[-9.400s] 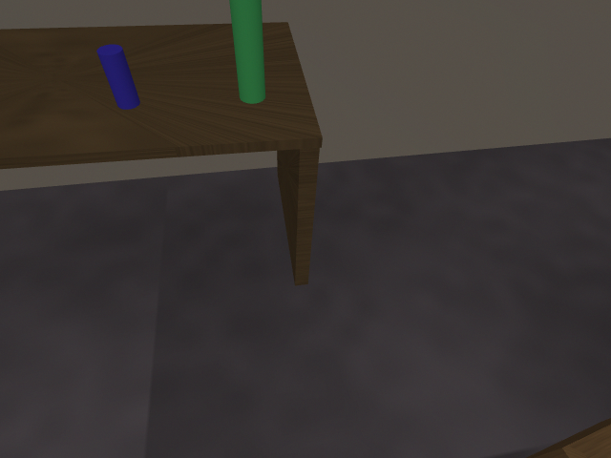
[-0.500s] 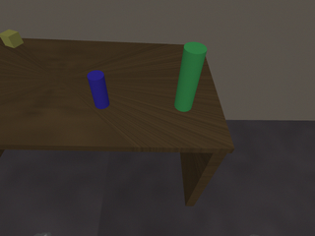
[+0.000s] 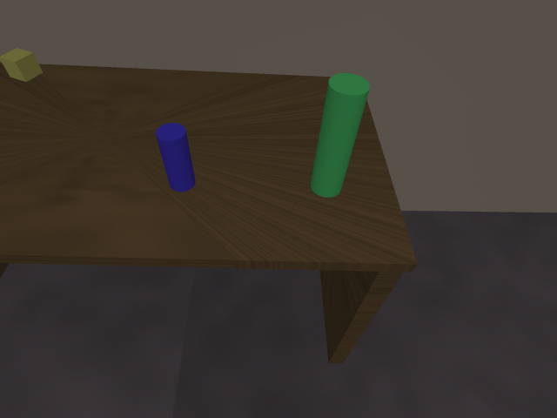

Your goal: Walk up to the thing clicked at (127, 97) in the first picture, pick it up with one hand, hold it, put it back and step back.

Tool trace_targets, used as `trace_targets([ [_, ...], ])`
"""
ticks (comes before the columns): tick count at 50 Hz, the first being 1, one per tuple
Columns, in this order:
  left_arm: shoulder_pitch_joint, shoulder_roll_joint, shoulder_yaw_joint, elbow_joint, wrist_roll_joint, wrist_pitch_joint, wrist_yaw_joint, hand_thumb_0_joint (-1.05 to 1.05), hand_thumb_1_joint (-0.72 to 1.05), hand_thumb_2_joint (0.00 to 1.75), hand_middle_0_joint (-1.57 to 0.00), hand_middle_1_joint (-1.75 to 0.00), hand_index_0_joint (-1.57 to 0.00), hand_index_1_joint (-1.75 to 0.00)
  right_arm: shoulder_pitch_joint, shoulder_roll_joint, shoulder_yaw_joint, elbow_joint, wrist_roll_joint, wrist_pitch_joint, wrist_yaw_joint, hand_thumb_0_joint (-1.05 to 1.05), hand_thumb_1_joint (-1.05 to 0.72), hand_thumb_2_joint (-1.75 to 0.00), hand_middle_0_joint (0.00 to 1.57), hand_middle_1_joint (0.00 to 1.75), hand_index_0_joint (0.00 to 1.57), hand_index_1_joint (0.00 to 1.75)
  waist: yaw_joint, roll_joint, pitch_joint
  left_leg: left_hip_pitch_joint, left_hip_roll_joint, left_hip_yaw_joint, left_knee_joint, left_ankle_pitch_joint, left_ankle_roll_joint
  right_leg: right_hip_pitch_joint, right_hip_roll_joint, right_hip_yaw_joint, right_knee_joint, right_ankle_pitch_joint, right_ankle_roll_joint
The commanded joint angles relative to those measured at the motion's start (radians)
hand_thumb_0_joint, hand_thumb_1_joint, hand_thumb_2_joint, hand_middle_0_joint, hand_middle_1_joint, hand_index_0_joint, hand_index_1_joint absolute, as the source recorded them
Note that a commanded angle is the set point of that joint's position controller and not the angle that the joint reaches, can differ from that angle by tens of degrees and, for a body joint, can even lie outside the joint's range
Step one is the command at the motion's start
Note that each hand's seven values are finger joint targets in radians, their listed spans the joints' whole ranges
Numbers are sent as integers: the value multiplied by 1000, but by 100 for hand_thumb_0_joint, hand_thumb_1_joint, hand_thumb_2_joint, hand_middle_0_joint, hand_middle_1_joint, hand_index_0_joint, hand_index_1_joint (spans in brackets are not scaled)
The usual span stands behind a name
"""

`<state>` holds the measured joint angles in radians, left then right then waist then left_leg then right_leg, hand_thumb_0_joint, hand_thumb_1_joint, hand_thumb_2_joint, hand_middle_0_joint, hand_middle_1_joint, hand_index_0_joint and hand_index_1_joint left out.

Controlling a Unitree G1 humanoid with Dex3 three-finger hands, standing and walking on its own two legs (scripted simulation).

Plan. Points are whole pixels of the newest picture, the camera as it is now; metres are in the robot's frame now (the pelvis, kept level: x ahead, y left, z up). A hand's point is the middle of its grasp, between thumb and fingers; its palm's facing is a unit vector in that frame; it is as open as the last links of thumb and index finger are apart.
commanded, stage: stand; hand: left
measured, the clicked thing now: (177, 159) +0.58 +0.20 -0.01
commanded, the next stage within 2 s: none
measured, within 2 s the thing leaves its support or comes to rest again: neither
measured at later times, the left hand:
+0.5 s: hand out of the picture +0.07 +0.26 -0.16, palm faces -0.02 -0.94 -0.34, open 7.4 cm
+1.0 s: hand out of the picture +0.07 +0.25 -0.16, palm faces -0.03 -0.94 -0.34, open 7.4 cm
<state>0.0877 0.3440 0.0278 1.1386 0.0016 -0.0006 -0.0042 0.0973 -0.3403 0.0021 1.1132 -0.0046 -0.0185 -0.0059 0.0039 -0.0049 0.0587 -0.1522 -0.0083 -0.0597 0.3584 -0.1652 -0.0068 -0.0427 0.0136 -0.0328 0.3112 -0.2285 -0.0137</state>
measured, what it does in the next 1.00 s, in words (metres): stands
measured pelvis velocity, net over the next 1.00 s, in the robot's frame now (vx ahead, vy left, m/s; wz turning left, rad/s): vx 0.00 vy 0.00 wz -0.01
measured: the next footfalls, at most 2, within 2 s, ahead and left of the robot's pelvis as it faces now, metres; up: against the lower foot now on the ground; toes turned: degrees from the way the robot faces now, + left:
none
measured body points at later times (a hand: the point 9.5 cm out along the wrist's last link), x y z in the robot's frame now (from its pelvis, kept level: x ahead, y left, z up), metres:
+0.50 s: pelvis -0.01 +0.00 +0.00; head +0.00 +0.00 +0.45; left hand +0.07 +0.31 -0.13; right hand +0.07 -0.30 -0.13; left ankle +0.02 +0.12 -0.75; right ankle -0.04 -0.11 -0.75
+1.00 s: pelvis +0.00 +0.00 +0.00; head +0.01 +0.00 +0.45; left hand +0.07 +0.30 -0.13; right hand +0.07 -0.30 -0.13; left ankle +0.02 +0.12 -0.75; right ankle -0.04 -0.11 -0.75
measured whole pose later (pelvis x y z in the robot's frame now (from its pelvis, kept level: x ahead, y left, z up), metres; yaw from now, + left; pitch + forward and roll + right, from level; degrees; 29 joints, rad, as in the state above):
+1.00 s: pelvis +0.00 +0.00 +0.00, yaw -1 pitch -2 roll +0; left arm 0.11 0.35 0.00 1.14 0.00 -0.01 0.00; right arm 0.11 -0.35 0.01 1.14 0.00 -0.01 0.00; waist 0.00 0.00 0.05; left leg -0.15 -0.01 -0.05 0.32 -0.14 -0.01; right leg -0.05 0.01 -0.02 0.29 -0.21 -0.01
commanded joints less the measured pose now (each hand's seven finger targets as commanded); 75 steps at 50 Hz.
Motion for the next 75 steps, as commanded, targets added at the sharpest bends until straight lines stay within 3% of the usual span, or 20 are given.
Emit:
trace_targets([
  [1, -55, 210, 28, -58, 3, -33, 11, 0, 90, 90, -20, -30, -20, -30, -41, -216, -31, -55, -1, -17, -11, 0, -90, -90, 20, 30, 20, 30, -7, 16, -104, 38, 126, -82, -39, 257, 29, 13, -147, 105, -54, 227, -4],
  [6, -46, 211, 22, -47, 4, -30, 10, 0, 90, 90, -20, -30, -20, -30, -56, -218, -28, -48, -4, -17, -7, 0, -90, -90, 20, 30, 20, 30, -4, 21, -83, 26, 126, -89, -68, 181, 25, -9, -142, 105, -70, 128, -3],
  [11, -38, 215, 20, -42, 5, -31, 10, 0, 90, 90, -20, -30, -20, -30, -59, -220, -26, -41, -1, -19, -6, 0, -90, -90, 20, 30, 20, 30, 0, 13, -101, 46, 133, -90, -66, 219, 28, 3, -148, 108, -61, 163, -5],
  [21, -33, 216, 14, -48, 6, -32, 11, 0, 90, 90, -20, -30, -20, -30, -59, -226, -27, -35, -3, -18, -5, 0, -90, -90, 20, 30, 20, 30, -2, 7, -95, 48, 130, -84, -67, 195, 26, -16, -149, 109, -70, 145, -5],
  [28, -24, 219, 12, -44, 7, -31, 12, 0, 90, 90, -20, -30, -20, -30, -48, -227, -25, -25, -2, -14, -2, 0, -90, -90, 20, 30, 20, 30, -4, 16, -58, 19, 125, -93, -90, 87, 28, -45, -145, 112, -82, 64, -3],
  [33, -9, 220, 12, -48, 5, -36, 13, 0, 90, 90, -20, -30, -20, -30, -46, -225, -25, -30, -2, -16, -2, 0, -90, -90, 20, 30, 20, 30, -1, 5, -91, 50, 126, -86, -65, 191, 29, -30, -150, 112, -73, 155, -2],
  [43, -10, 221, 13, -50, 6, -30, 12, 0, 90, 90, -20, -30, -20, -30, -33, -227, -23, -27, -3, -14, -6, 0, -90, -90, 20, 30, 20, 30, -2, 16, -72, 28, 126, -89, -79, 152, 24, -34, -146, 110, -69, 101, -7],
  [49, -6, 224, 12, -53, 6, -32, 13, 0, 90, 90, -20, -30, -20, -30, -34, -226, -23, -31, -2, -16, -7, 0, -90, -90, 20, 30, 20, 30, -1, 11, -96, 52, 131, -86, -63, 210, 25, -19, -152, 113, -62, 168, -8],
  [54, -2, 220, 11, -51, 6, -30, 12, 0, 90, 90, -20, -30, -20, -30, -34, -225, -22, -28, -1, -14, -6, 0, -90, -90, 20, 30, 20, 30, -3, 13, -78, 42, 126, -88, -74, 168, 25, -31, -146, 111, -71, 128, -4],
  [63, 3, 220, 13, -58, 6, -32, 16, 0, 90, 90, -20, -30, -20, -30, -40, -228, -23, -37, -3, -16, -8, 0, -90, -90, 20, 30, 20, 30, 1, 13, -106, 75, 133, -77, -48, 273, 29, -9, -153, 107, -53, 243, -3],
  [65, -3, 221, 12, -57, 5, -32, 17, 0, 90, 90, -20, -30, -20, -30, -33, -224, -21, -34, -1, -15, -8, 0, -90, -90, 20, 30, 20, 30, -3, 9, -87, 55, 131, -81, -60, 233, 26, -14, -149, 107, -62, 198, -1],
  [70, 1, 225, 16, -60, 5, -32, 19, 0, 90, 90, -20, -30, -20, -30, -30, -223, -25, -40, -2, -13, -10, 0, -90, -90, 20, 30, 20, 30, -3, 9, -110, 71, 130, -74, -41, 281, 28, 6, -155, 107, -54, 267, -3],
  [75, 6, 223, 15, -59, 7, -31, 18, 0, 90, 90, -20, -30, -20, -30, -36, -221, -24, -42, -2, -12, -9, 0, -90, -90, 20, 30, 20, 30, -2, 5, -87, 69, 132, -79, -54, 244, 29, -13, -150, 106, -63, 213, -4],
])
